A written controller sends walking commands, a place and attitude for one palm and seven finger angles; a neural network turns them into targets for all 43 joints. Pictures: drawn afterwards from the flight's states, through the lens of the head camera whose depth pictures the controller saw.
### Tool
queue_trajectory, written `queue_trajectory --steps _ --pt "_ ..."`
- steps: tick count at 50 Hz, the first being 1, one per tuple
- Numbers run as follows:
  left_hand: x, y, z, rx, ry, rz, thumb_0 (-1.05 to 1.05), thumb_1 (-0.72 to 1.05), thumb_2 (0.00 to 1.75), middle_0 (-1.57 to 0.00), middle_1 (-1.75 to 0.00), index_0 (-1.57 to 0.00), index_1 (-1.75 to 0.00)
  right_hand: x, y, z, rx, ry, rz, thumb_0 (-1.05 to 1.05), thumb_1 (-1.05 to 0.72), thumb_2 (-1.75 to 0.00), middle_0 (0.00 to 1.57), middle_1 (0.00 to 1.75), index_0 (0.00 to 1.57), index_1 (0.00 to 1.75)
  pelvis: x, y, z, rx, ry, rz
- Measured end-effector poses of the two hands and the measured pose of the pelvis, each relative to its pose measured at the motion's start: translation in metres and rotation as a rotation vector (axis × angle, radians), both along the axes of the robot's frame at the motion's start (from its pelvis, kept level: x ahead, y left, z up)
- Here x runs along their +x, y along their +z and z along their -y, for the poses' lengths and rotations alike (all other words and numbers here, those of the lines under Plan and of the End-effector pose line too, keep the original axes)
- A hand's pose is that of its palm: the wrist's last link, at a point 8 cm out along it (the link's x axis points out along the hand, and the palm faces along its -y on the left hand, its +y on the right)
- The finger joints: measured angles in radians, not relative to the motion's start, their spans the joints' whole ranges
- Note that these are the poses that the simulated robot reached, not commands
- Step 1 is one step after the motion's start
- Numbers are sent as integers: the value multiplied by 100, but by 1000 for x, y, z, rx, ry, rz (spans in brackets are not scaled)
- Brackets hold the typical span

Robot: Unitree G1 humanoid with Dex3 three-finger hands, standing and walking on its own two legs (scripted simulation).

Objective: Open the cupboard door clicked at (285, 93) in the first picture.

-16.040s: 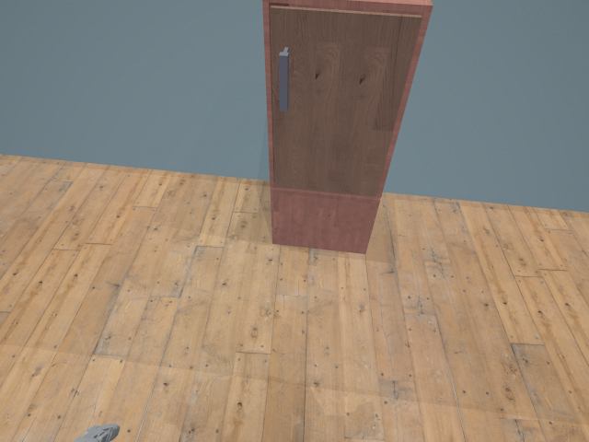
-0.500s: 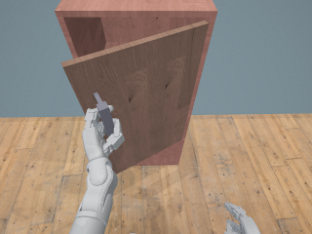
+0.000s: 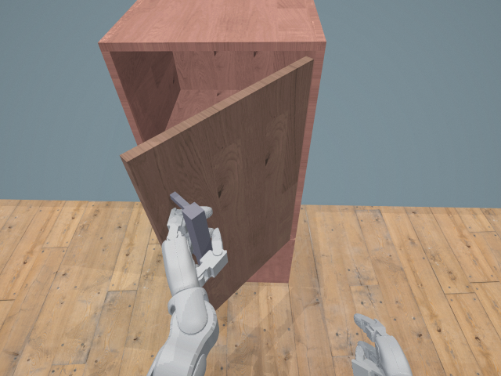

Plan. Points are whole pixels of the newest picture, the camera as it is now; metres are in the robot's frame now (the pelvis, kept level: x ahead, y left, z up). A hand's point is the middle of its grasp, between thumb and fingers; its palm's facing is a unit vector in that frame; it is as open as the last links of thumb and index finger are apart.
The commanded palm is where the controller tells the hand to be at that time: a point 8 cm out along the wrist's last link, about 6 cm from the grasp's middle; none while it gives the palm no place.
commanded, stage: open thumb and fingers to let go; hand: left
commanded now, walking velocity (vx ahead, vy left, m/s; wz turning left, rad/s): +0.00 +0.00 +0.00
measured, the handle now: (192, 233) +0.33 +0.11 +0.06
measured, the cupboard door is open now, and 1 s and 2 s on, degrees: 47 50 50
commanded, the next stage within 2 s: slide the hand sideways off the handle in 0.72 s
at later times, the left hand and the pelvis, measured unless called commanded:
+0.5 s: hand (217, 251) +0.30 +0.07 +0.06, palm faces +0.35 -0.94 -0.03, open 13.5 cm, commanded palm +0.25 +0.11 +0.06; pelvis +0.00 +0.00 +0.00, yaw +0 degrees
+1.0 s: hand (213, 275) +0.26 +0.07 +0.06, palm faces -0.14 -0.99 -0.06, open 16.0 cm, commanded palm +0.25 +0.11 +0.06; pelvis -0.02 +0.04 -0.01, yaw -1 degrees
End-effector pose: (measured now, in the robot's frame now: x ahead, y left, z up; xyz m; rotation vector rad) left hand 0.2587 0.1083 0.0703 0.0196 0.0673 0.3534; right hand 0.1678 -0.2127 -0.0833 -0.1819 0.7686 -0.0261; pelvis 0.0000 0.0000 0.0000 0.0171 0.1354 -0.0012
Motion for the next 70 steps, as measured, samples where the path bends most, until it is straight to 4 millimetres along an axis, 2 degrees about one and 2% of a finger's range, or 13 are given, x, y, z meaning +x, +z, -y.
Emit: queue_trajectory --steps 6,12,20,27,35,43,49,51,56,61,70 --pt "-2 -2 -2 -8 46 2 1 52 73 -35 -131 -38 -132 -7 -4 15 -13 -16 -27 1 -90 -90 20 30 20 30 -2 1 9 10 2 -13" --pt "-4 -6 -4 -1 50 10 1 24 62 -35 -128 -37 -129 -15 -10 21 -13 -33 -48 1 -90 -90 20 30 20 30 -4 0 12 14 2 -19" --pt "-2 -6 0 2 21 28 1 -22 42 -32 -122 -33 -123 -21 -17 16 1 -45 -56 1 -90 -90 20 30 20 30 -5 -2 7 15 -2 -27" --pt "1 -5 -1 3 -2 24 0 -42 33 -28 -105 -29 -106 -21 -14 6 8 -47 -45 1 -90 -90 20 30 20 30 -4 -1 0 11 -8 -25" --pt "1 -5 -3 -3 -42 24 -1 -48 31 -25 -74 -28 -74 -17 -6 -6 -2 -42 -17 1 -90 -90 20 30 20 30 -5 -1 -11 -1 -13 -18" --pt "0 -6 -8 8 -86 30 -1 -49 30 -35 -55 -34 -58 -12 -3 -22 5 -23 16 1 -90 -90 20 30 20 30 -9 -4 -24 -12 -15 -12" --pt "-9 -8 -17 54 -458 86 -1 -49 30 -27 -42 -20 -44 -22 -6 -30 11 -27 17 1 -90 -90 20 30 20 30 -16 -8 -34 -16 -15 -3" --pt "-12 -8 -16 16 -523 87 -1 -49 30 -24 -39 -17 -40 -28 -6 -32 15 -43 22 1 -90 -90 20 30 20 30 -18 -8 -39 -22 -19 5" --pt "-14 -7 -13 -88 -479 75 -1 -50 30 -18 -33 -15 -34 -40 -4 -38 17 -63 21 1 -90 -90 20 30 20 30 -20 -6 -48 -23 -33 10" --pt "-18 -7 -11 -47 -450 93 -1 -50 30 -16 -31 -16 -32 -45 -3 -43 19 -57 16 1 -90 -90 20 30 20 30 -19 -9 -52 -20 -45 -3" --pt "-32 -8 -25 -29 -454 78 -1 -50 30 -17 -31 -16 -31 -37 2 -46 17 -56 26 1 -90 -90 20 30 20 30 -14 -9 -54 -27 -50 1"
